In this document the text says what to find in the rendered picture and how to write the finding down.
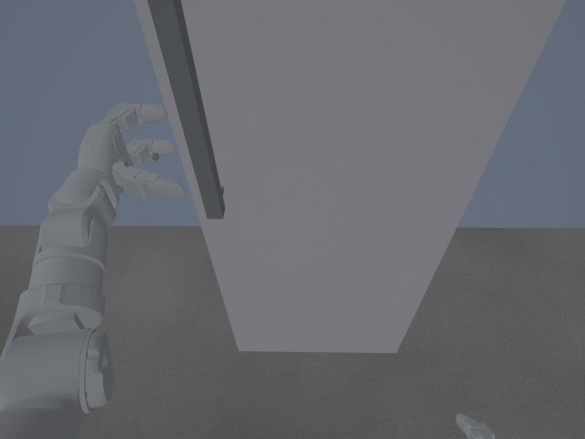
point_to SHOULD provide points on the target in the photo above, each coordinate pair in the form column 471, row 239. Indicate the right robot hand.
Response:
column 472, row 428

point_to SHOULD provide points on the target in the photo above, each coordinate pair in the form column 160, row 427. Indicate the handle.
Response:
column 170, row 27

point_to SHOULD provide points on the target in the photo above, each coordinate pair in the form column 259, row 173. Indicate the left robot hand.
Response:
column 103, row 148

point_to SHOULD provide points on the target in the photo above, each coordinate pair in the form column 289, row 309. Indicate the left robot forearm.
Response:
column 64, row 291

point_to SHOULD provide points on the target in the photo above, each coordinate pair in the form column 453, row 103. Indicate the robot left upper arm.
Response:
column 49, row 383

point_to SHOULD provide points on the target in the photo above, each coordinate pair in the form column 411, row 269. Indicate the fridge door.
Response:
column 349, row 137

